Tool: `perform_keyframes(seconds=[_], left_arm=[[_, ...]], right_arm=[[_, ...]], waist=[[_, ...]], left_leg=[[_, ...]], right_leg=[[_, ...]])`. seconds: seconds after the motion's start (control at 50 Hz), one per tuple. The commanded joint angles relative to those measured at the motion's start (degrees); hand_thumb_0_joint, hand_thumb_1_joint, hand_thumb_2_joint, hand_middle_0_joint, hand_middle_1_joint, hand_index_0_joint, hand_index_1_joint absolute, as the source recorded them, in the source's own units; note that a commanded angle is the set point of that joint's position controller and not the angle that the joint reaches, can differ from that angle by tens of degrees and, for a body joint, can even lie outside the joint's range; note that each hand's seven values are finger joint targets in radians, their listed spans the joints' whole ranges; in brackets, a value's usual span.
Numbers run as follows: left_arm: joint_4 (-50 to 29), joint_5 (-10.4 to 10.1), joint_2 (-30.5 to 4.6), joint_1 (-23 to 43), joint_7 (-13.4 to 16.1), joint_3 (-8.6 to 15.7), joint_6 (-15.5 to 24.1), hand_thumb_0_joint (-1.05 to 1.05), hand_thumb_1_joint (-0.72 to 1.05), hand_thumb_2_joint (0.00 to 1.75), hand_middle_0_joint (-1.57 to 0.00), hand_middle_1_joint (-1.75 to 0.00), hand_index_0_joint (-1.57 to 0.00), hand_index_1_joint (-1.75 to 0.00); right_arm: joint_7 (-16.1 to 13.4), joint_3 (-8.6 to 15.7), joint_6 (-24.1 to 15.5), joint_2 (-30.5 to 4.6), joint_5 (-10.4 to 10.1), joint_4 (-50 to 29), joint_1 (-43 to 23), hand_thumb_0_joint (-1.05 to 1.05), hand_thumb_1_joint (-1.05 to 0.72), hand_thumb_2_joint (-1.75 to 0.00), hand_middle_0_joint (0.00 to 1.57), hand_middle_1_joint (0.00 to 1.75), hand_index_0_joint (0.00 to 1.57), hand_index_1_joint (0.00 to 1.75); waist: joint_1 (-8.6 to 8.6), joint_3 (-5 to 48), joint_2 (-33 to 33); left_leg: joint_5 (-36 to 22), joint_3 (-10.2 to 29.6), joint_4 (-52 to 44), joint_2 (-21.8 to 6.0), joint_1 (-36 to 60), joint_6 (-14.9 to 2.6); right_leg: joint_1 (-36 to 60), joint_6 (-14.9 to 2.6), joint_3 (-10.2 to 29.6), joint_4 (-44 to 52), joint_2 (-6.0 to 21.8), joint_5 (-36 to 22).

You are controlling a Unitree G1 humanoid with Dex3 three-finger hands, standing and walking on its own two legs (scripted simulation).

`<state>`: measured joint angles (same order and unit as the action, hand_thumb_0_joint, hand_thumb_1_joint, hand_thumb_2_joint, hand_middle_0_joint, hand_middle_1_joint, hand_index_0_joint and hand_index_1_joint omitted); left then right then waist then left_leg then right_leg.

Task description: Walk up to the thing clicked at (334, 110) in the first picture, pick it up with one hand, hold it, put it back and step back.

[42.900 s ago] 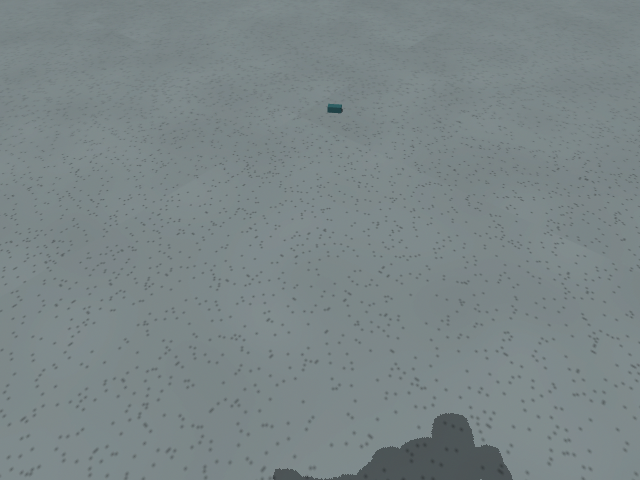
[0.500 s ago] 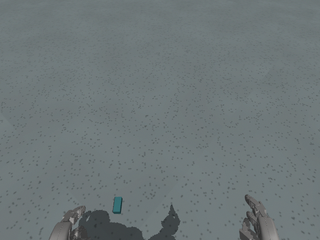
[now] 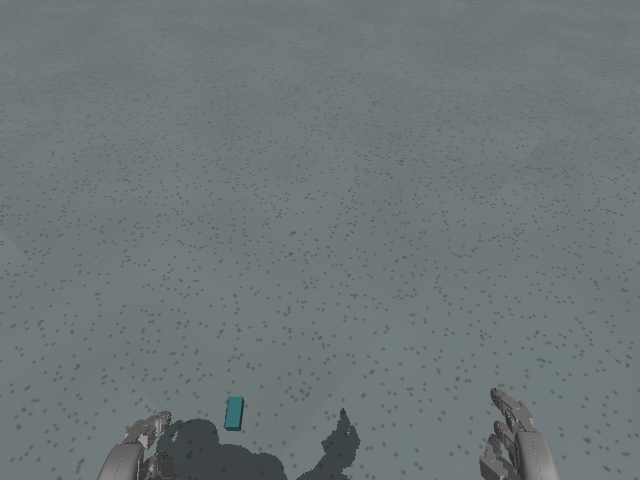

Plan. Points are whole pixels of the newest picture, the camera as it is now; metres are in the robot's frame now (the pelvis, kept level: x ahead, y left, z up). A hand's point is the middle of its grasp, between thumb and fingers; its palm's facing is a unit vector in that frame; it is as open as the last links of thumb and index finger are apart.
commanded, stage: home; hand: left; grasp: from above
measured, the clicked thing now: (234, 413) +0.46 +0.24 -0.70
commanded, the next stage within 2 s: stand in 0.16 s
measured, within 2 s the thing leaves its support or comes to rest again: neither
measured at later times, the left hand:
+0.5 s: hand out of the picture +0.13 +0.23 -0.10, palm faces +0.02 -0.94 -0.34, open 7.4 cm
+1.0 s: hand out of the picture +0.04 +0.24 -0.10, palm faces +0.06 -0.94 -0.32, open 7.4 cm
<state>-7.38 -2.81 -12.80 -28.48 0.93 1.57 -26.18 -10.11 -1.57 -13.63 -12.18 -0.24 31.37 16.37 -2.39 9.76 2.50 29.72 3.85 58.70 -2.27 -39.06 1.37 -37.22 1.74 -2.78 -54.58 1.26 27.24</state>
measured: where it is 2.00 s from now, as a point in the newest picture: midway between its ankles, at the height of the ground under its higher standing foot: outside the picture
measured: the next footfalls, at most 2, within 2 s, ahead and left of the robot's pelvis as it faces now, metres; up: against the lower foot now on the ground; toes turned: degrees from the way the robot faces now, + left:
none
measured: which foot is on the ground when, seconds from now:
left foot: down 0.00-1.00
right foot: down 0.00-1.00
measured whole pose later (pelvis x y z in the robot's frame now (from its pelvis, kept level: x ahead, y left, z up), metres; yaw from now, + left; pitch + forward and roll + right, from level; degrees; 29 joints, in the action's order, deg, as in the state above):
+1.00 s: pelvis +0.00 +0.00 +0.06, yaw +2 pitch -4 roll +0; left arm 61.5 2.0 -16.0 -10.8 1.7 1.9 -1.0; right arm -1.4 1.9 -0.3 -15.5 1.8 61.3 9.2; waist 1.1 -3.4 0.4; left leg 14.5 2.8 26.8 0.5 -8.5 0.4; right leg -7.6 2.5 -2.9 -25.7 4.0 14.1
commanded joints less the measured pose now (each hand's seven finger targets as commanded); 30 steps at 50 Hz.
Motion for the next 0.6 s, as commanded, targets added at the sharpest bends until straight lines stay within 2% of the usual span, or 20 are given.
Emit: perform_keyframes(seconds=[0.0,0.02,0.04,0.06,0.1,0.16,0.22,0.24,0.26,0.28,0.3,0.32,0.34,0.36,0.38,0.42,0.44,0.48,0.54,0.58], left_arm=[[-9.7,0.1,-6.1,0.1,0.5,4.0,2.3,0.00,0.90,0.90,-0.20,-0.30,-0.20,-0.30],[-12.2,0.1,-6.2,1.9,0.5,3.3,2.6,0.00,0.90,0.90,-0.20,-0.30,-0.20,-0.30],[-9.7,0.1,-6.2,-0.1,0.4,3.9,2.3,0.00,0.90,0.90,-0.20,-0.30,-0.20,-0.30],[-12.7,0.2,-6.2,2.2,0.5,3.2,2.7,0.00,0.90,0.90,-0.20,-0.30,-0.20,-0.30],[-10.5,0.1,-6.3,0.8,0.5,4.0,2.5,0.00,0.90,0.90,-0.20,-0.30,-0.20,-0.30],[-10.0,0.0,-6.2,0.1,0.6,3.8,2.3,0.00,0.90,0.90,-0.20,-0.30,-0.20,-0.30],[-12.6,0.0,-6.1,1.5,0.6,3.4,2.7,0.00,0.90,0.90,-0.20,-0.30,-0.20,-0.30],[7.5,6.4,-10.8,17.9,2.8,3.8,14.7,0.00,0.90,0.90,-0.20,-0.30,-0.20,-0.30],[18.7,7.1,-11.8,12.7,2.6,4.9,18.6,0.00,0.90,0.90,-0.20,-0.30,-0.20,-0.30],[20.8,7.2,-12.3,12.4,2.3,4.5,20.5,0.00,0.90,0.90,-0.20,-0.30,-0.20,-0.30],[22.2,7.0,-12.4,13.4,1.8,4.0,21.6,0.00,0.90,0.90,-0.20,-0.30,-0.20,-0.30],[24.4,6.7,-12.4,13.8,1.6,3.6,22.6,0.00,0.90,0.90,-0.20,-0.30,-0.20,-0.30],[27.0,6.5,-12.3,14.7,1.4,3.5,23.3,0.00,0.90,0.90,-0.20,-0.30,-0.20,-0.30],[29.3,6.2,-12.0,14.9,1.4,3.6,23.4,0.00,0.90,0.90,-0.20,-0.30,-0.20,-0.30],[31.6,5.8,-12.1,15.7,1.4,4.0,23.6,0.00,0.90,0.90,-0.20,-0.30,-0.20,-0.30],[36.2,5.7,-12.3,16.5,1.6,3.9,24.4,0.00,0.90,0.90,-0.20,-0.30,-0.20,-0.30],[38.0,5.8,-12.6,17.7,1.5,4.0,24.8,0.00,0.90,0.90,-0.20,-0.30,-0.20,-0.30],[41.3,5.7,-12.5,18.3,1.5,4.1,25.8,0.00,0.90,0.90,-0.20,-0.30,-0.20,-0.30],[46.1,5.5,-12.0,18.8,1.6,4.0,26.3,0.00,0.90,0.90,-0.20,-0.30,-0.20,-0.30],[49.0,5.3,-12.1,18.5,1.6,4.0,26.6,0.00,0.90,0.90,-0.20,-0.30,-0.20,-0.30]], right_arm=[[-0.5,3.2,-2.8,-7.5,-0.2,-9.3,-3.8,0.00,-0.90,-0.90,0.20,0.30,0.20,0.30],[-0.4,3.1,-2.8,-7.4,-0.2,-9.9,-4.1,0.00,-0.90,-0.90,0.20,0.30,0.20,0.30],[-0.4,3.2,-2.7,-7.6,-0.3,-9.2,-3.7,0.00,-0.90,-0.90,0.20,0.30,0.20,0.30],[-0.4,3.0,-2.6,-7.3,-0.3,-10.1,-4.5,0.00,-0.90,-0.90,0.20,0.30,0.20,0.30],[-0.4,3.2,-2.5,-7.6,-0.3,-9.6,-4.0,0.00,-0.90,-0.90,0.20,0.30,0.20,0.30],[-0.4,3.2,-2.5,-7.8,-0.4,-9.9,-3.9,0.00,-0.90,-0.90,0.20,0.30,0.20,0.30],[-0.5,3.2,-2.5,-7.5,-0.4,-10.3,-4.1,0.00,-0.90,-0.90,0.20,0.30,0.20,0.30],[2.9,5.2,3.8,-13.7,6.9,4.2,-7.4,0.00,-0.90,-0.90,0.20,0.30,0.20,0.30],[4.3,6.2,5.9,-14.7,6.7,4.7,-7.0,0.00,-0.90,-0.90,0.20,0.30,0.20,0.30],[5.3,6.0,6.8,-14.5,7.1,4.6,-6.7,0.00,-0.90,-0.90,0.20,0.30,0.20,0.30],[6.0,5.9,7.5,-14.4,7.1,4.3,-6.2,0.00,-0.90,-0.90,0.20,0.30,0.20,0.30],[6.8,5.6,7.7,-13.9,6.0,5.1,-6.6,0.00,-0.90,-0.90,0.20,0.30,0.20,0.30],[7.8,5.7,7.8,-12.6,4.2,6.7,-6.6,0.00,-0.90,-0.90,0.20,0.30,0.20,0.30],[8.4,5.9,8.2,-12.6,3.6,7.4,-7.7,0.00,-0.90,-0.90,0.20,0.30,0.20,0.30],[8.6,6.1,8.4,-12.8,3.2,8.0,-8.2,0.00,-0.90,-0.90,0.20,0.30,0.20,0.30],[9.1,6.6,9.1,-12.6,2.9,9.9,-8.5,0.00,-0.90,-0.90,0.20,0.30,0.20,0.30],[9.2,6.6,9.6,-12.3,3.0,10.6,-8.1,0.00,-0.90,-0.90,0.20,0.30,0.20,0.30],[9.2,6.7,9.8,-12.8,3.3,12.3,-7.4,0.00,-0.90,-0.90,0.20,0.30,0.20,0.30],[9.1,7.0,10.5,-13.4,3.4,14.4,-8.1,0.00,-0.90,-0.90,0.20,0.30,0.20,0.30],[8.8,6.9,10.8,-13.9,3.3,15.7,-8.2,0.00,-0.90,-0.90,0.20,0.30,0.20,0.30]], waist=[[0.12,4.1,-0.3],[0.12,4.1,0.8],[0.10,3.7,1.0],[0.38,3.4,1.4],[0.19,3.3,0.3],[0.17,2.4,0.5],[0.07,4.4,0.6],[4.28,-9.5,-3.6],[3.99,-3.1,-6.0],[3.49,-2.3,-6.8],[2.62,-3.8,-3.8],[3.48,-2.7,-0.4],[3.93,-1.8,-0.2],[4.62,-2.8,-2.1],[4.45,-2.7,-2.7],[4.52,-3.1,-4.5],[3.92,-3.7,-5.6],[3.48,-2.9,-3.4],[3.98,-6.5,-1.6],[4.10,-7.2,-0.6]], left_leg=[[-15.8,-1.3,-9.5,1.9,3.8,-1.59],[-15.9,-1.4,-9.6,2.0,3.9,-1.58],[-15.4,-1.3,-10.0,2.0,4.1,-1.48],[-14.8,-1.4,-10.0,2.0,3.5,-1.54],[-13.1,-1.2,-10.1,2.0,3.2,-1.76],[-11.7,-1.3,-10.6,2.0,3.1,-1.72],[-13.2,-1.5,-10.0,2.0,3.8,-1.69],[-21.9,0.4,-14.6,0.7,2.6,-4.28],[-24.7,-0.6,-14.2,1.0,7.6,-4.79],[-24.5,-0.7,-14.1,0.8,10.5,-5.15],[-24.2,0.3,-15.7,0.9,11.5,-4.89],[-24.4,1.3,-17.3,0.7,14.1,-5.22],[-23.8,1.2,-18.5,0.8,15.1,-5.06],[-22.4,0.4,-18.6,1.1,15.5,-4.66],[-22.2,0.6,-19.1,1.1,16.8,-4.47],[-18.7,0.6,-19.3,1.5,16.6,-4.42],[-15.8,0.2,-19.8,1.9,16.4,-4.51],[-21.1,0.9,-20.9,1.0,20.8,-4.88],[-18.0,3.5,-25.4,-0.2,19.5,-5.27],[-20.7,4.7,-27.7,-1.2,20.5,-5.28]], right_leg=[[4.0,-1.44,-1.8,8.1,-2.1,-13.1],[3.9,-1.42,-1.8,8.1,-2.1,-13.5],[3.7,-1.58,-1.7,8.0,-2.1,-12.6],[3.6,-1.50,-1.8,8.2,-2.1,-12.3],[3.4,-1.45,-1.7,8.6,-2.1,-10.9],[2.7,-1.53,-1.7,8.6,-2.2,-9.6],[3.1,-1.51,-1.6,8.5,-2.1,-10.9],[14.8,-3.22,2.4,10.9,2.7,-10.0],[16.8,-5.57,5.8,11.7,3.5,-11.3],[15.8,-6.23,7.1,12.3,4.1,-12.4],[13.5,-5.89,6.1,12.3,2.9,-13.6],[15.9,-5.30,5.5,11.5,3.2,-15.2],[17.7,-4.66,4.9,11.6,3.6,-15.6],[17.4,-4.56,5.4,13.0,3.8,-15.1],[16.8,-4.40,5.5,13.8,3.8,-14.7],[18.7,-4.13,6.4,17.9,4.9,-12.2],[19.1,-4.09,7.1,19.7,5.6,-10.1],[19.2,-3.71,6.4,18.9,5.3,-15.8],[20.6,-3.04,4.5,20.6,4.1,-13.4],[22.2,-2.84,3.7,20.8,3.9,-15.9]])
